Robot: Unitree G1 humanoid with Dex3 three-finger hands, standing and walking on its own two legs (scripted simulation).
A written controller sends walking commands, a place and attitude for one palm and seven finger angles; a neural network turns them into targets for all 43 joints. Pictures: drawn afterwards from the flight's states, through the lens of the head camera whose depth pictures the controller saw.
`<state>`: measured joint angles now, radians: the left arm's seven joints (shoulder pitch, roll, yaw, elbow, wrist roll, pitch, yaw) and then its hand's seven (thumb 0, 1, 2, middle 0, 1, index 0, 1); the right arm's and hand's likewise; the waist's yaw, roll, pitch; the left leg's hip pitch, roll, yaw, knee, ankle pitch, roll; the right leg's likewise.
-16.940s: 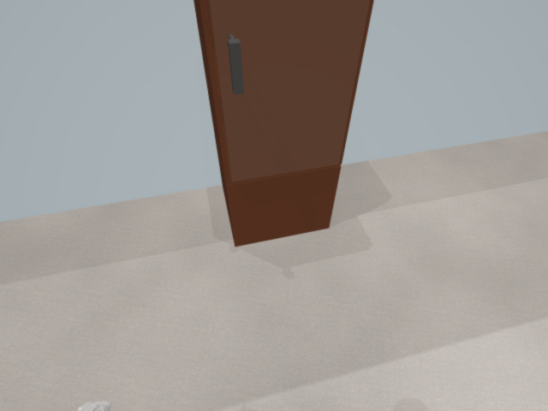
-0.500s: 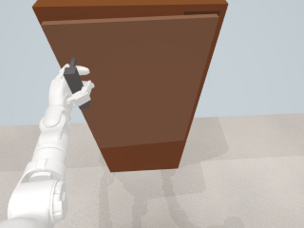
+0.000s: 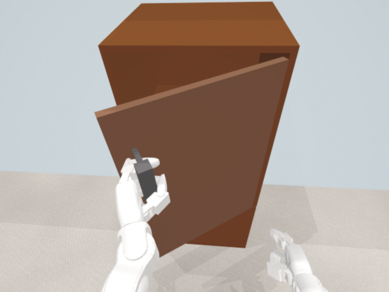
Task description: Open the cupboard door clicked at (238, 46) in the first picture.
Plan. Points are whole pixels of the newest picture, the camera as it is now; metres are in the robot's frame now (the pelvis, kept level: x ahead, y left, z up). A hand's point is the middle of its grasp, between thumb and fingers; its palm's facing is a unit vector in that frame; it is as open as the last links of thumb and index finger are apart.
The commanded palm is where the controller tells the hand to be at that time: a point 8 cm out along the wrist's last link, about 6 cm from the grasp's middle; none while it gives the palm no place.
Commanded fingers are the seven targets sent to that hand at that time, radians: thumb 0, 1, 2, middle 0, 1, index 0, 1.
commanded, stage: pull the door open along its arc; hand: left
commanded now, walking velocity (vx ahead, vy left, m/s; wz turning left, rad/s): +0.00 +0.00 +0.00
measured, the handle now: (145, 180) +0.31 +0.13 +0.10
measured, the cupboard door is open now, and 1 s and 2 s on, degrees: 34 39 39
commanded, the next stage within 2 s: open thumb and fingers to let go in 0.12 s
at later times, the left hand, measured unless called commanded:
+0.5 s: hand (175, 206) +0.25 +0.06 +0.11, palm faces +0.40 -0.92 -0.01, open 7.8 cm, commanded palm +0.20 +0.11 +0.11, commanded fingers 0.00 -0.15 0.45 -0.32 -1.24 -0.32 -1.24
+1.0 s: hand (172, 206) +0.25 +0.06 +0.11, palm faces +0.35 -0.94 +0.00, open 14.3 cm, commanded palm +0.21 +0.11 +0.11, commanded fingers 0.00 -0.50 0.30 -0.15 -0.30 -0.15 -0.30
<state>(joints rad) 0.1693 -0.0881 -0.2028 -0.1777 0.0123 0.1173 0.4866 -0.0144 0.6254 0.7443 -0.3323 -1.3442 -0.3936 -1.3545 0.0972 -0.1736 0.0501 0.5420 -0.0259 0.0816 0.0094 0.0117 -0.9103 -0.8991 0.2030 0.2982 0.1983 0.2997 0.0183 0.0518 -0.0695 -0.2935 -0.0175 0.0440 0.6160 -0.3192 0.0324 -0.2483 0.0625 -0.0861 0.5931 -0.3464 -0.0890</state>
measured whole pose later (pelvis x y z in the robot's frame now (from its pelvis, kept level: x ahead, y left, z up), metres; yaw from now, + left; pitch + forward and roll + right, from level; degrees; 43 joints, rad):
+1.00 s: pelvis -0.01 -0.04 +0.00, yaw -2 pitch -1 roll +1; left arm 0.27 -0.04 -0.19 -0.22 -0.02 0.00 0.45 -0.01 -0.49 0.31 -0.38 -0.86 -0.36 -0.86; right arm 0.13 -0.21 0.02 0.59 -0.03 0.06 -0.04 0.01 -0.91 -0.90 0.20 0.30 0.20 0.30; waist 0.03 0.07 -0.04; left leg -0.29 -0.03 -0.10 0.62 -0.31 0.01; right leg -0.25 0.11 -0.07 0.60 -0.33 -0.14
